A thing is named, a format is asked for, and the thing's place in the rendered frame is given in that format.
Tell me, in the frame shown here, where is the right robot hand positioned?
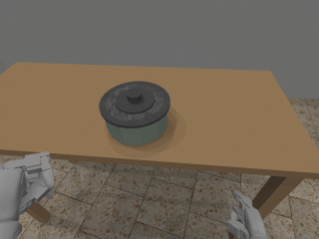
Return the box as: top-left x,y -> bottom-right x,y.
227,189 -> 267,239

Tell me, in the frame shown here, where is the left robot hand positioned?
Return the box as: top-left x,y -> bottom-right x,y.
0,151 -> 55,221

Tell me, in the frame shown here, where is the table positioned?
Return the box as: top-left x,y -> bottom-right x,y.
0,62 -> 319,239

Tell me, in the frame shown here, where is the knob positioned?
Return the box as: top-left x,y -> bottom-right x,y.
127,89 -> 143,103

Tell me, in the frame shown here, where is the lid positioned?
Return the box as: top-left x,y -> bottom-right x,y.
99,81 -> 170,128

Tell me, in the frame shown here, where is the robot left forearm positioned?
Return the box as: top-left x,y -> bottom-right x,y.
0,220 -> 23,239

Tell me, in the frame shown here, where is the pot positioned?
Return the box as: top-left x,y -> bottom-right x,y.
105,113 -> 167,145

